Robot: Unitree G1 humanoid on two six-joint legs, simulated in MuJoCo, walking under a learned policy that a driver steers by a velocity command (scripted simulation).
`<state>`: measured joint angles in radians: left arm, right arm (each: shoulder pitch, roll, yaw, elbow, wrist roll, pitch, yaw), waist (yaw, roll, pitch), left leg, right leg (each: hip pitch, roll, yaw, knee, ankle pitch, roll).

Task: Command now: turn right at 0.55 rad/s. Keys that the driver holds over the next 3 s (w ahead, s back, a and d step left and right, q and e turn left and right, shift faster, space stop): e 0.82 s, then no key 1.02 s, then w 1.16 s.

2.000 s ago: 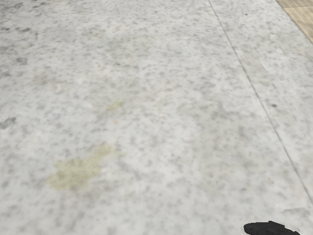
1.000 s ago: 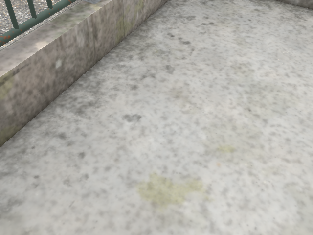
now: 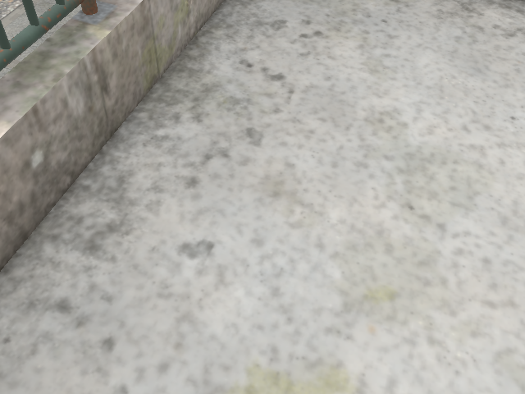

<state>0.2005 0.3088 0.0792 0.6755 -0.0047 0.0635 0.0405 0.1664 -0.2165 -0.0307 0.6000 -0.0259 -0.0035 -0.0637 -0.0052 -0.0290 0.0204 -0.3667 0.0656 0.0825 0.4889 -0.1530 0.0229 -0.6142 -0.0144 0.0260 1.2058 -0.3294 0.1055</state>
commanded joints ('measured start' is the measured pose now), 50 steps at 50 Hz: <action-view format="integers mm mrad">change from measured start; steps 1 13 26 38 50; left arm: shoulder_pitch -36 -10 -21 -40 80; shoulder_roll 4 131 126 62 168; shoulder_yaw -16 27 30 31 28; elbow -106 -172 -200 -146 -156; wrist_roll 5 14 -8 -23 11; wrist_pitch -17 -51 -31 -20 -28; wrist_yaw -27 -21 -4 -22 -21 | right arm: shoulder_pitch -25 -102 -107 -92 42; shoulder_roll -183 -161 -116 -134 -56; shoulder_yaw -61 -80 -53 -55 -15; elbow -49 -23 -41 -71 -7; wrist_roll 6 20 39 8 -6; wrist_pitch -5 1 -34 -17 -15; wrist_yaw -1 -2 24 -2 39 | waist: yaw -18 27 38 6 -9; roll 203 -113 -149 168 -206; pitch -132 -55 -132 -54 -191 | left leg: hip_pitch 147 -438 -129 167 -168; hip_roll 232 3 -105 163 48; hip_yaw -156 -143 -142 -201 16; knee -170 724 244 -154 324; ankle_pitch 41 -280 -249 179 -359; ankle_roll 199 -107 -103 179 -45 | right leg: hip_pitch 70 415 426 -60 704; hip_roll -39 -235 -156 13 -304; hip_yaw -35 353 439 18 325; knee -187 -877 -761 102 -797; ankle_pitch -34 144 425 -59 602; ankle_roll -12 -328 -344 8 -226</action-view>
